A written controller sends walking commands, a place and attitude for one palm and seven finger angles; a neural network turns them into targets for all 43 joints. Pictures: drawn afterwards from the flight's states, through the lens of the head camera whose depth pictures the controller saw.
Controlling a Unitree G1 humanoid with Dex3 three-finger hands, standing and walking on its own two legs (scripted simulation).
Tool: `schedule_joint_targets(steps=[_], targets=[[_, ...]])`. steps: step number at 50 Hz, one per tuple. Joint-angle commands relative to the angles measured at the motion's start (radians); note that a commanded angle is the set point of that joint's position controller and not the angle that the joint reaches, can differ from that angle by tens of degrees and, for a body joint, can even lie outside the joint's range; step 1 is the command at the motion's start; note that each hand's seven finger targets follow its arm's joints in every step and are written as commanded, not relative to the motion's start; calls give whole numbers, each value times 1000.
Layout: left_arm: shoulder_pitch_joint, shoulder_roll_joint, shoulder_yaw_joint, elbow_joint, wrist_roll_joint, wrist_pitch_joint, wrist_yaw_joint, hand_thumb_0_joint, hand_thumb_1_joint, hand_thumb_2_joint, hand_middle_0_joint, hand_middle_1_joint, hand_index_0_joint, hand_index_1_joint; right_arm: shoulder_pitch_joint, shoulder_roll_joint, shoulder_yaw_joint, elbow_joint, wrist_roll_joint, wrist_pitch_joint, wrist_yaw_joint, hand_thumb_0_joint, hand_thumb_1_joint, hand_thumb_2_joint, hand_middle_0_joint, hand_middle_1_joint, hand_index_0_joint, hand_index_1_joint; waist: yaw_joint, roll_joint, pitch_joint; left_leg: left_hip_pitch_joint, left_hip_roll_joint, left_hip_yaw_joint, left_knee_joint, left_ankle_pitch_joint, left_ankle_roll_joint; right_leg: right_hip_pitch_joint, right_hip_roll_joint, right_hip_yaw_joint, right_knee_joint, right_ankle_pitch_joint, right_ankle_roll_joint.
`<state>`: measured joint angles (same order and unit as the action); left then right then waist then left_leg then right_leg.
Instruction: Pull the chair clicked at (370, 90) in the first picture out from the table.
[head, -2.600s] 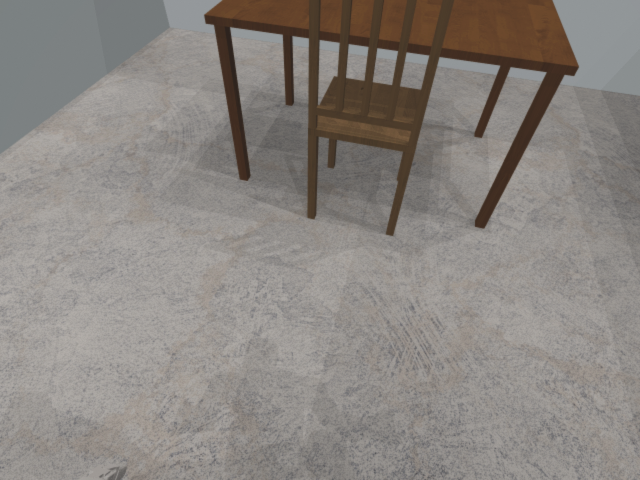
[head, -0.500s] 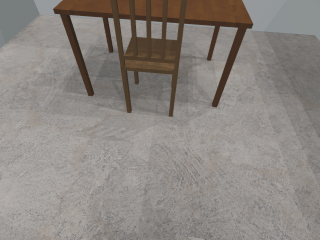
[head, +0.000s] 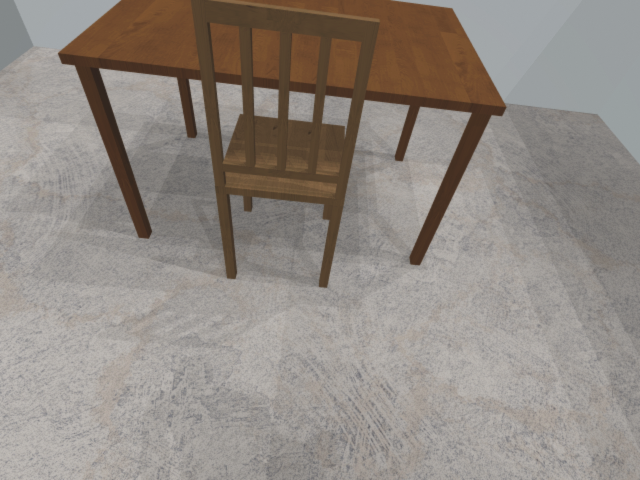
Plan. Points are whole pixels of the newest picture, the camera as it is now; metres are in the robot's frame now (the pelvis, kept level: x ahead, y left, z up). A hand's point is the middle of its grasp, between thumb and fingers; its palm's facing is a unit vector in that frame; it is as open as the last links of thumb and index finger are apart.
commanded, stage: walk to a spot facing it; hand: left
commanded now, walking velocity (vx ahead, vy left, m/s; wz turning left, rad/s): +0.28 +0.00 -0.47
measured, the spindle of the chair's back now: (283, 109) +0.92 +0.14 -0.03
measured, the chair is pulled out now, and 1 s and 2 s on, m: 0.00 0.00 0.00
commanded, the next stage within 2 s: turn to face it in 0.14 s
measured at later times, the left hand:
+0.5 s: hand (247, 359) +0.33 +0.13 -0.17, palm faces -0.15 -0.97 -0.19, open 7.3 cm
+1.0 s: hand (222, 357) +0.33 +0.17 -0.15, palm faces -0.01 -0.98 -0.18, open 7.3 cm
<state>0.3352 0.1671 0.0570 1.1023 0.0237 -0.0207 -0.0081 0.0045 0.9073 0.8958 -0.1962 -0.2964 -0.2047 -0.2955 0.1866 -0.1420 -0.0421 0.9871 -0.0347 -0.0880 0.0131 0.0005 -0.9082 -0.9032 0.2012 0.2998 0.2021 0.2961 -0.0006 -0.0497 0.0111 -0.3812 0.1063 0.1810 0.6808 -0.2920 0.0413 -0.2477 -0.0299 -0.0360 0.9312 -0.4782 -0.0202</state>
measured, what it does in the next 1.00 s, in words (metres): walks ahead: right foot, then left foot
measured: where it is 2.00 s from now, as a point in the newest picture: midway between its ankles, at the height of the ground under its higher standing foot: (319, 414)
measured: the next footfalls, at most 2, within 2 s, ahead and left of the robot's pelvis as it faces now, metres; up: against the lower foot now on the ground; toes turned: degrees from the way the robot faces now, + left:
right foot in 0.40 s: +0.30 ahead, -0.14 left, +0.00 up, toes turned -16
left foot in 0.68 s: +0.30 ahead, +0.10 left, +0.00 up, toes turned +3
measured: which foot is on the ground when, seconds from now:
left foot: down 0.00-0.40, up 0.42-0.66, down 0.68-1.00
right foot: up 0.00-0.38, down 0.40-0.70, up 0.72-1.00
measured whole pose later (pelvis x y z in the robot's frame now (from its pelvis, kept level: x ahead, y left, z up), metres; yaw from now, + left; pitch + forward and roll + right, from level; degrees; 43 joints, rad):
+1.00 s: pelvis +0.30 -0.02 +0.02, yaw -2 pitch +0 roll +0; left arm 0.26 0.19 0.05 1.07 0.02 0.00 -0.01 0.00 0.92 0.90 -0.19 -0.30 -0.20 -0.29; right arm 0.35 -0.13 -0.03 1.09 -0.03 -0.04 -0.01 0.00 -0.91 -0.90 0.20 0.30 0.21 0.30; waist -0.03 -0.02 0.02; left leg -0.11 0.03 0.09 0.37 -0.27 0.01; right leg -0.38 -0.07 -0.09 0.74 -0.39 0.01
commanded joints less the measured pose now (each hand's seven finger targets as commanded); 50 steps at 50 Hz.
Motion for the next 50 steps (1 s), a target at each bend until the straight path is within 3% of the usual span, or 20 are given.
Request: schedule_joint_targets(steps=[1, 4, 9, 14, 17, 18, 19, 20, 21, 23, 25, 26, 32, 33, 35, 36, 37, 40, 44, 50], targets=[[-80, 55, 18, -108, 9, -34, -13, 0, 900, 900, -200, -300, -200, -300, 243, -128, -24, 50, 1, -3, -34, 0, -900, -900, 200, 300, 200, 300, -50, 143, 82, 277, 313, -389, -484, 6, 84, -459, -80, 55, 364, 158, -13], [-37, 18, 19, -101, 12, 1, -13, 0, 900, 900, -200, -300, -200, -300, 217, -94, -26, 49, 6, -18, -44, 0, -900, -900, 200, 300, 200, 300, -7, 136, 39, 270, 253, -147, -456, 296, 68, -397, -87, 32, 287, 216, 15], [-138, 12, 16, -157, 11, 23, -31, 0, 900, 900, -200, -300, -200, -300, 237, -125, -24, 64, 13, -10, -45, 0, -900, -900, 200, 300, 200, 300, -14, 172, 65, 356, 220, 9, -452, 457, 62, -436, -83, -42, 54, 298, 36], [-218, 10, 6, -183, 6, 14, -23, 0, 900, 900, -200, -300, -200, -300, 262, -136, -22, 84, 6, 13, -45, 0, -900, -900, 200, 300, 200, 300, -42, 191, 83, 358, 211, 68, -360, 679, 67, -282, -26, -102, -220, 315, 6], [-85, 43, 5, -136, 10, -2, -8, 0, 900, 900, -200, -300, -200, -300, 240, -158, -22, 101, 13, 25, -44, 0, -900, -900, 200, 300, 200, 300, 19, 183, -14, 360, 199, 64, -183, 789, 45, -52, 27, -133, -325, 352, -23], [9, 72, 10, -104, 12, -13, -2, 0, 900, 900, -200, -300, -200, -300, 229, -157, -18, 104, 21, 27, -41, 0, -900, -900, 200, 300, 200, 300, 69, 162, -55, 316, 166, 76, -62, 724, 16, 88, 21, -138, -414, 459, -21], [95, 152, 25, -73, 15, -32, 10, 0, 900, 900, -200, -300, -200, -300, 266, -116, -12, 110, 30, 29, -33, 0, -900, -900, 200, 300, 200, 300, 96, 20, -151, 147, 112, 77, 154, 465, -26, 326, -121, -8, -401, 766, -60], [157, 235, 40, -57, 5, -43, 22, 0, 900, 900, -200, -300, -200, -300, 315, -55, -3, 94, 41, 29, -36, 0, -900, -900, 200, 300, 200, 300, 87, -168, -253, -53, -37, 27, 446, -259, -62, 494, -391, 304, -404, 1262, -199], [133, 241, 30, -59, -14, -38, 27, 0, 900, 900, -200, -300, -200, -300, 280, -60, -2, 87, 44, 42, -50, 0, -900, -900, 200, 300, 200, 300, 83, -97, -258, -38, -23, -124, 538, -362, -55, 400, -434, 262, -454, 1324, -259], [-14, 187, 17, -92, -10, -29, 39, 0, 900, 900, -200, -300, -200, -300, 244, -59, 0, 84, 34, 59, -46, 0, -900, -900, 200, 300, 200, 300, 42, -130, -170, -87, 9, -178, 574, -279, -61, 259, -388, 232, -527, 1027, -235], [-116, 128, 3, -109, -4, -23, 51, 0, 900, 900, -200, -300, -200, -300, 234, -32, 5, 106, 26, 76, -42, 0, -900, -900, 200, 300, 200, 300, -10, 18, -70, -13, 26, -179, 439, -221, -63, 52, -329, 99, -577, 848, -182], [-154, 125, 0, -115, 1, -20, 51, 0, 900, 900, -200, -300, -200, -300, 262, -11, 10, 111, 24, 86, -40, 0, -900, -900, 200, 300, 200, 300, -37, -6, -66, 37, 28, -169, 335, -223, -66, -13, -315, 51, -588, 770, -163], [-176, 109, 3, -115, -13, 16, 45, 0, 900, 900, -200, -300, -200, -300, 280, -8, 18, 114, 16, 91, -30, 0, -900, -900, 200, 300, 200, 300, -47, -53, -22, 200, -22, -79, -109, 40, -76, -98, -209, -51, -555, 263, -74], [-164, 81, -4, -116, -19, 22, 39, 0, 900, 900, -200, -300, -200, -300, 284, -39, 18, 122, 14, 81, -29, 0, -900, -900, 200, 300, 200, 300, -42, 33, -2, 230, 9, -133, -210, 72, -67, -145, -168, -73, -501, 135, -34], [-136, 37, -9, -141, -17, 33, 24, 0, 900, 900, -200, -300, -200, -300, 263, -155, -7, 88, -2, 76, -33, 0, -900, -900, 200, 300, 200, 300, -33, 293, 83, 66, 208, -473, -491, -271, 53, -162, -17, -131, -305, -4, 31], [-177, 36, -4, -147, -4, 31, 21, 0, 900, 900, -200, -300, -200, -300, 243, -169, -14, 82, -6, 70, -38, 0, -900, -900, 200, 300, 200, 300, -51, 353, 145, 51, 239, -566, -581, -354, 109, -223, -3, -107, -155, -15, 27], [-184, 43, 1, -152, 5, 26, 15, 0, 900, 900, -200, -300, -200, -300, 237, -157, -14, 77, -4, 65, -42, 0, -900, -900, 200, 300, 200, 300, -50, 306, 173, 82, 239, -572, -584, -313, 137, -293, -16, -54, -26, -12, 13], [-138, 50, 1, -129, 2, -5, -4, 0, 900, 900, -200, -300, -200, -300, 216, -124, -5, 69, 7, 40, -47, 0, -900, -900, 200, 300, 200, 300, -26, 158, 57, 309, 184, -405, -485, 45, 137, -357, -44, -10, 36, 72, 13], [-148, 50, -5, -124, -3, -9, -5, 0, 900, 900, -200, -300, -200, -300, 264, -141, -15, 86, 7, 31, -48, 0, -900, -900, 200, 300, 200, 300, -51, 169, -2, 423, 168, -307, -431, 332, 146, -325, -47, -28, -68, 85, 30], [-82, 42, -3, -102, -4, -10, -9, 0, 900, 900, -200, -300, -200, -300, 199, -157, -25, 91, 8, 48, -38, 0, -900, -900, 200, 300, 200, 300, -13, 171, 50, 238, 148, -261, -389, 132, 115, -77, -16, -82, -343, 163, 21]])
